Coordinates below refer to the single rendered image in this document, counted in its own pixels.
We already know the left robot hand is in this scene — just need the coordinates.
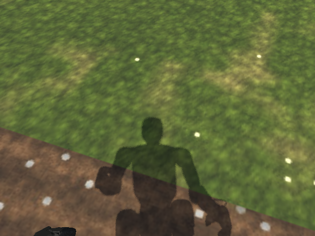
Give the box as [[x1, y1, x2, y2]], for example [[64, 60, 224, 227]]
[[33, 226, 77, 236]]

